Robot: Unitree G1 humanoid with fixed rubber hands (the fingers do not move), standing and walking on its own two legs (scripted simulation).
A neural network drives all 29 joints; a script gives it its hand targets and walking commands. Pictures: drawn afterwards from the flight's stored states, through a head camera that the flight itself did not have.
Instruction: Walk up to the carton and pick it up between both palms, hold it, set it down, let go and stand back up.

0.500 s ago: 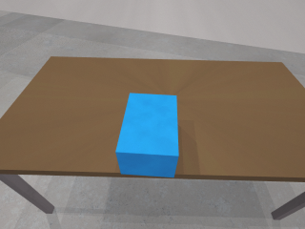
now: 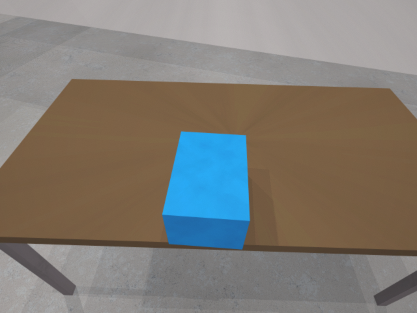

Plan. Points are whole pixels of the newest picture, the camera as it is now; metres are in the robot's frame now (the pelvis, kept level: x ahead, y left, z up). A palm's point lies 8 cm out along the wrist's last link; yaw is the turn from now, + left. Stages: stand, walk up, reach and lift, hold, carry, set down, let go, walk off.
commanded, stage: stand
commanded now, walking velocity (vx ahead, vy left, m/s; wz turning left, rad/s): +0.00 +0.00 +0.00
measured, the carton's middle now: (209, 186) +0.46 +0.00 -0.07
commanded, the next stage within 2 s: none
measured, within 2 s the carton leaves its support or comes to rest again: neither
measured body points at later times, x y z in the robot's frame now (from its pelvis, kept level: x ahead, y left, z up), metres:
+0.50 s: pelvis +0.01 +0.00 +0.00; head +0.00 -0.01 +0.45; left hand +0.08 +0.29 -0.12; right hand +0.09 -0.31 -0.12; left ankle +0.03 +0.13 -0.74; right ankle +0.01 -0.15 -0.74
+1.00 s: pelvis +0.02 -0.01 +0.00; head +0.02 -0.01 +0.45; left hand +0.08 +0.29 -0.13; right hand +0.08 -0.31 -0.12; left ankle +0.03 +0.13 -0.74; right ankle +0.01 -0.15 -0.74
